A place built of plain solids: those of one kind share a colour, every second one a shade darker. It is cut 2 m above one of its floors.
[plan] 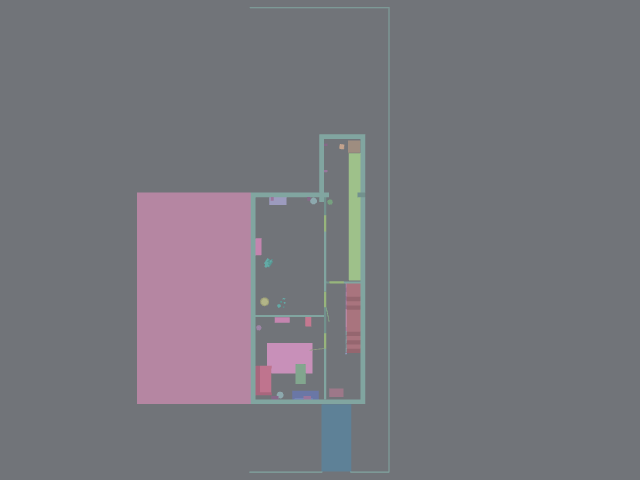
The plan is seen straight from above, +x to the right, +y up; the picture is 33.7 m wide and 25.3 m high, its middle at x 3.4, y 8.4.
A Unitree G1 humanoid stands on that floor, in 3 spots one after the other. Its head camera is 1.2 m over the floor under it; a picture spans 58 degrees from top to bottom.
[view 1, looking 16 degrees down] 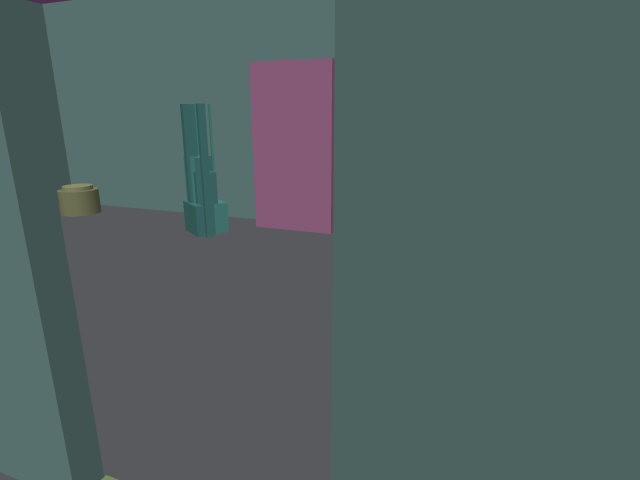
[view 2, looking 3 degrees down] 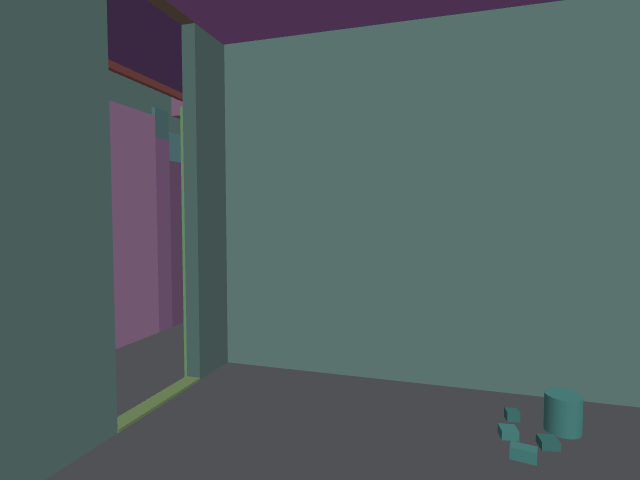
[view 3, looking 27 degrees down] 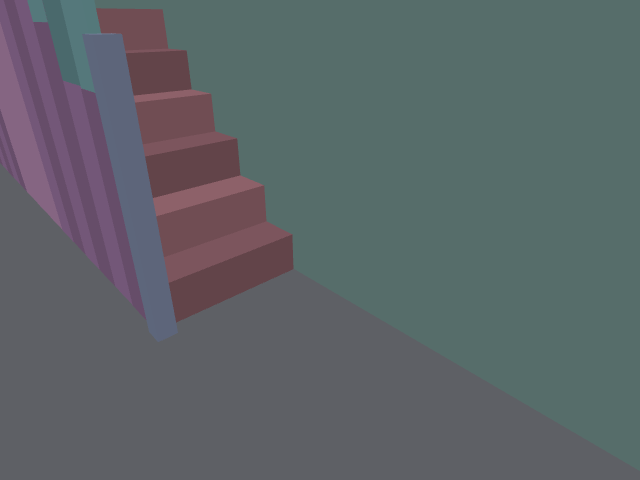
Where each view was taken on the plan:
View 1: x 4.48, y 9.97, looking -159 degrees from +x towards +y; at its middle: ground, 4.35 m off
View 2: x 1.85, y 7.60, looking -73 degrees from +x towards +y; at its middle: wall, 3.30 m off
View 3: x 4.26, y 0.88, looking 47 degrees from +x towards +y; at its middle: wall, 2.09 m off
